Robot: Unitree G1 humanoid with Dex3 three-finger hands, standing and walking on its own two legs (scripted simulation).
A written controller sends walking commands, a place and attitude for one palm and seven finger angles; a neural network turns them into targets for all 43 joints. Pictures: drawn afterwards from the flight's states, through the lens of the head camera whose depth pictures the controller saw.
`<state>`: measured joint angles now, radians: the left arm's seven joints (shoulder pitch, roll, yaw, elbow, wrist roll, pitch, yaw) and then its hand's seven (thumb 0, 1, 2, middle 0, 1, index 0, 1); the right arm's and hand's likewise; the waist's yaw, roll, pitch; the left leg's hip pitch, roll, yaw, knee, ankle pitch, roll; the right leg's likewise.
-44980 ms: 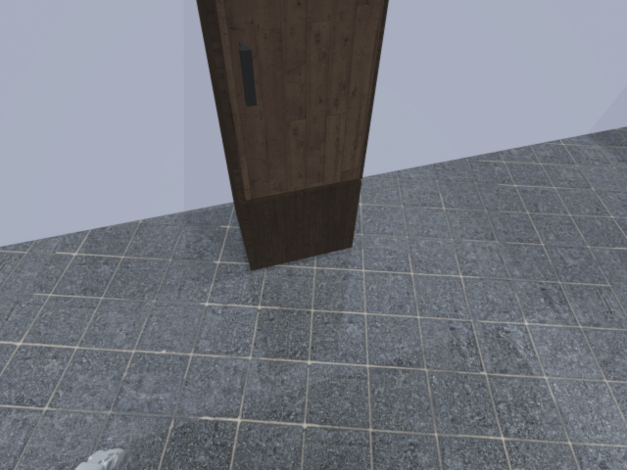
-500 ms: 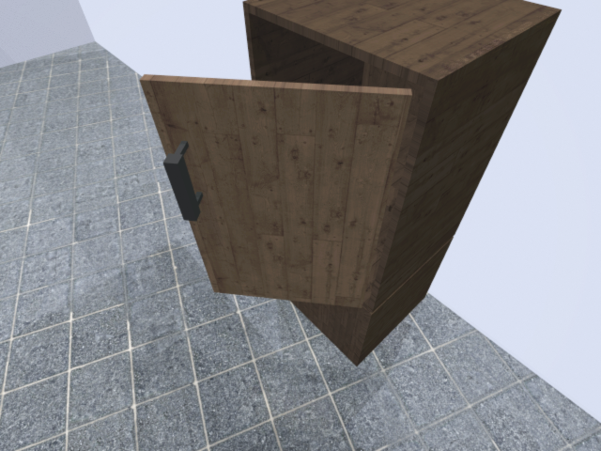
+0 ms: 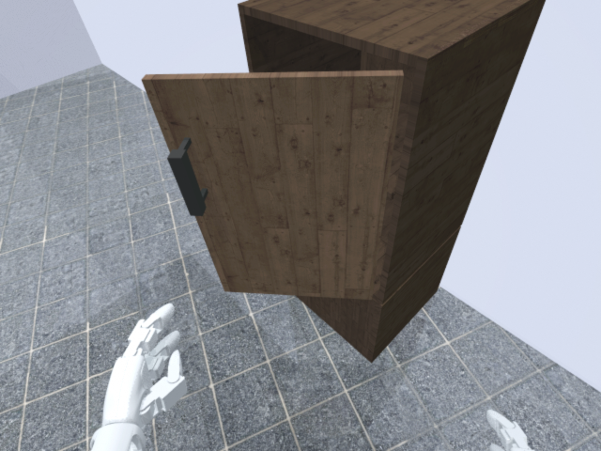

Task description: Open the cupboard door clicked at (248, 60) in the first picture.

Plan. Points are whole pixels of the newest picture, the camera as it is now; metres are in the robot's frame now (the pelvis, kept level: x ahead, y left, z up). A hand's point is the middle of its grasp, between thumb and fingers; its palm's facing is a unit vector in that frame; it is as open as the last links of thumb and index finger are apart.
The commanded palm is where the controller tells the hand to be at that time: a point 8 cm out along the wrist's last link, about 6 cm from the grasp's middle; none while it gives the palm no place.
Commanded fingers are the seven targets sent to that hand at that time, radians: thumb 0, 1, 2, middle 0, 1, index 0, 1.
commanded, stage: raise the hand with hooked fingers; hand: left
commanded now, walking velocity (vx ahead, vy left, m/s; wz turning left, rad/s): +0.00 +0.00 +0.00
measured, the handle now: (192, 177) +0.56 +0.21 +0.07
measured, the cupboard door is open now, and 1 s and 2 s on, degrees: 40 40 40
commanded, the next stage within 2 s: move the hooked fingers beside the handle in 1.86 s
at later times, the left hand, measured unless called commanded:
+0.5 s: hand (163, 389) +0.21 +0.19 +0.01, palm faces -0.19 -0.98 -0.07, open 10.5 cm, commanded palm +0.18 +0.26 +0.02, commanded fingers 0.00 0.01 0.52 -0.26 -0.87 -0.26 -0.87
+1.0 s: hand (93, 344) +0.24 +0.27 +0.06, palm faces -0.03 -1.00 -0.07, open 13.4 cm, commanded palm +0.22 +0.32 +0.06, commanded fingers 0.00 -0.50 0.30 -0.30 -1.20 -0.30 -1.20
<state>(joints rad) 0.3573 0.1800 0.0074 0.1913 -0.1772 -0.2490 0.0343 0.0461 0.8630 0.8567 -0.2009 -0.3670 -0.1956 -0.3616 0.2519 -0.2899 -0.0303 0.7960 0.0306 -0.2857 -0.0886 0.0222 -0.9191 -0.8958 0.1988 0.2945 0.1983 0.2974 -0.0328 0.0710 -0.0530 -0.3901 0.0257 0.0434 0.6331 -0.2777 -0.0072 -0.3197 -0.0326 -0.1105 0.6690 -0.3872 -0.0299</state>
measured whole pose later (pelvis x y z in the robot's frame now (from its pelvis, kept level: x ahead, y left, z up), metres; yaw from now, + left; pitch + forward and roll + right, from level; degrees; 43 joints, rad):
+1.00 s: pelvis -0.01 +0.03 -0.02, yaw -1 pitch +5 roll -2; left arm 0.16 0.36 0.33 0.14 -0.34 -0.26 -0.40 0.00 -0.34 0.37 -0.29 -1.10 -0.29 -1.10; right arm 0.25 -0.28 0.03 0.58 0.05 -0.26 -0.09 0.02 -0.90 -0.90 0.20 0.29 0.20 0.30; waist 0.00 0.02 -0.06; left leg -0.58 0.04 0.04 0.84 -0.36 0.03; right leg -0.46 -0.03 -0.10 0.78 -0.41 0.00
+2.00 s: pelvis +0.00 +0.02 +0.00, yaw -1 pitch +4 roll -1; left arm -0.09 0.45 0.45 0.46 -0.36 -0.18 -0.57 -0.01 -0.50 0.30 -0.30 -1.20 -0.30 -1.20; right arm 0.27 -0.29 0.05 0.60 0.05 -0.22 -0.10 0.02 -0.90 -0.90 0.20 0.30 0.20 0.30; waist 0.00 0.03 -0.04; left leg -0.48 0.04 0.05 0.71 -0.31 0.02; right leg -0.38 -0.02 -0.09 0.68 -0.37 -0.01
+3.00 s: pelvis +0.00 +0.03 -0.02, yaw -2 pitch +12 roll -2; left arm -0.68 0.61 0.47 1.06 -0.20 -0.28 -0.55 -0.01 -0.50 0.30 -0.30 -1.20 -0.30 -1.20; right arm 0.35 -0.31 0.04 0.62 0.04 -0.07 -0.07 0.01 -0.90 -0.90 0.20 0.30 0.20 0.30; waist -0.09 0.01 -0.05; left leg -0.66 0.05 0.06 0.80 -0.34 0.03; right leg -0.57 -0.01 -0.08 0.76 -0.39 0.00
